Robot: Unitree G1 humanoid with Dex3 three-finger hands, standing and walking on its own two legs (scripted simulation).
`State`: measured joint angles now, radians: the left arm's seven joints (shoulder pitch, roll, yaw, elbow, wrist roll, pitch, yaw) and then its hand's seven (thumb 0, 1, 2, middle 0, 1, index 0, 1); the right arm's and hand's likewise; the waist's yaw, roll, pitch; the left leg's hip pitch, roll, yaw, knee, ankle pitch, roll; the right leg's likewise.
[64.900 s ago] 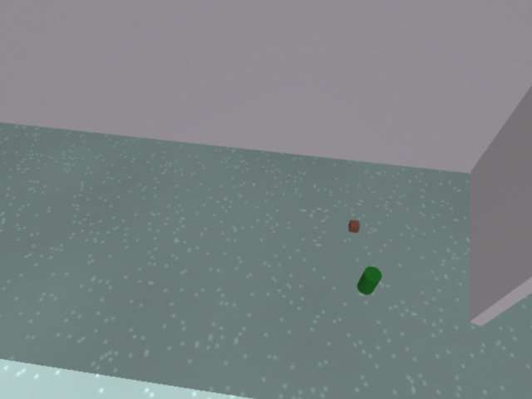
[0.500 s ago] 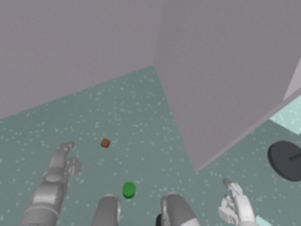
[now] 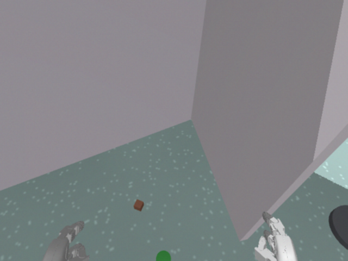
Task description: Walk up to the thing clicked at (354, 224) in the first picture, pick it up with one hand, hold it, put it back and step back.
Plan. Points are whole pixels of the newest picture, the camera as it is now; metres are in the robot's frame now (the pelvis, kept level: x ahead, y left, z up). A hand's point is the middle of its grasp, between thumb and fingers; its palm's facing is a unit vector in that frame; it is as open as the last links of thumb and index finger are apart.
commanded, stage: home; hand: left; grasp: from above
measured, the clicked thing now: (138, 205) +0.55 +0.17 -0.70
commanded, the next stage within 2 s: stand in 1.94 s
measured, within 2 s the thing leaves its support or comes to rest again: neither
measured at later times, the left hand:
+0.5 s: hand (94, 254) +0.17 +0.17 -0.05, palm faces +0.05 -0.98 -0.21, open 7.4 cm
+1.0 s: hand (93, 253) +0.17 +0.17 -0.05, palm faces +0.05 -0.98 -0.20, open 7.4 cm
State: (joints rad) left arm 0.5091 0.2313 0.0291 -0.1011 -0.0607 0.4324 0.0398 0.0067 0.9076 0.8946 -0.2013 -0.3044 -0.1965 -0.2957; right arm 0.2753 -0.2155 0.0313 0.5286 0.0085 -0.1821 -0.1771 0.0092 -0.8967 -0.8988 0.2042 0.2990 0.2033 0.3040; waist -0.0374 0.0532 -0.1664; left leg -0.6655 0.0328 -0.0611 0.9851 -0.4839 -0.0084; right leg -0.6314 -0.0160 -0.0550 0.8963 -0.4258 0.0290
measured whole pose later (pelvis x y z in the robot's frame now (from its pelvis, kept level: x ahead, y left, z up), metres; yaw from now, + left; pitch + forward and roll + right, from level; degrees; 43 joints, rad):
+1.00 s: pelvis +0.01 -0.01 +0.00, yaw +0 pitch +10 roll -3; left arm 0.50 0.23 0.03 -0.13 -0.05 0.46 0.02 0.01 0.91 0.89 -0.20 -0.30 -0.20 -0.30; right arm 0.28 -0.22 0.02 0.54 0.00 -0.23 -0.17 0.01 -0.90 -0.90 0.20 0.30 0.20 0.30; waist -0.03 0.04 -0.16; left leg -0.67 0.03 -0.07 1.01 -0.52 -0.02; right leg -0.64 -0.01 -0.06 0.94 -0.47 0.02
